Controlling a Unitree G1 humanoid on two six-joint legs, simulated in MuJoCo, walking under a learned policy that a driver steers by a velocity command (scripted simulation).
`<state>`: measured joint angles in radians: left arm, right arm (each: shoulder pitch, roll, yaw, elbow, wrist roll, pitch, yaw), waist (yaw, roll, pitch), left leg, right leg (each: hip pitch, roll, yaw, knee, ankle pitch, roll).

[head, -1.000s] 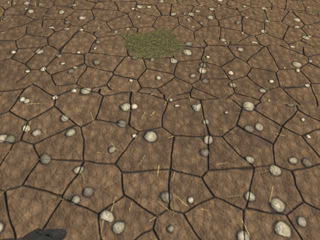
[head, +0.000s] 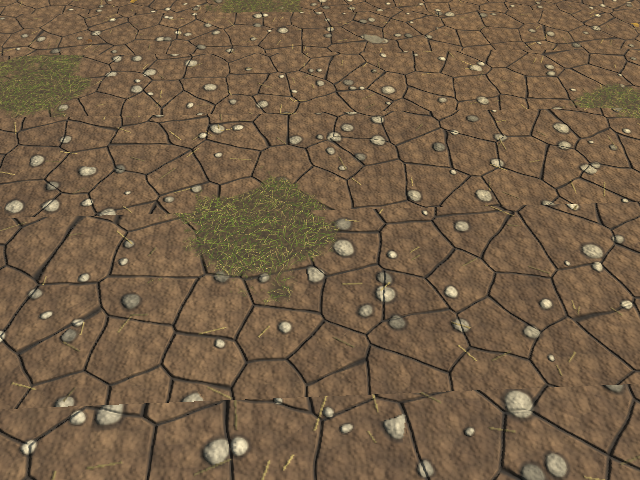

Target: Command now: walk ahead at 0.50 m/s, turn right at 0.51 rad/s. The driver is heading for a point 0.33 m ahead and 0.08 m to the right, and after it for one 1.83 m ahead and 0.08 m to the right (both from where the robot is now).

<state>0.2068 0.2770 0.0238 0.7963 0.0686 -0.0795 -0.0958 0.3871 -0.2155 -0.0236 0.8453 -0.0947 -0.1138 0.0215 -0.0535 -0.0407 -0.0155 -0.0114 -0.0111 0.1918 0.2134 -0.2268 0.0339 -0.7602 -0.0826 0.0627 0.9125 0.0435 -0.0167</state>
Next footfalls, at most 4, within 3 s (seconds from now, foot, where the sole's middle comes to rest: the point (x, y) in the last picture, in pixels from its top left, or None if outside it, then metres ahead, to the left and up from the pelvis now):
0.22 right None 0.31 -0.16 -0.78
0.70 left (310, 442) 0.60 0.01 -0.78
1.26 right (378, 349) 0.93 -0.19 -0.94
1.70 left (273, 275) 1.19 0.09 -0.94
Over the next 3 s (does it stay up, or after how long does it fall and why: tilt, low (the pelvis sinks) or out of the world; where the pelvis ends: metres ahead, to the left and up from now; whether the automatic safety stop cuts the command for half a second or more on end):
stays up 1.76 -0.11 -0.34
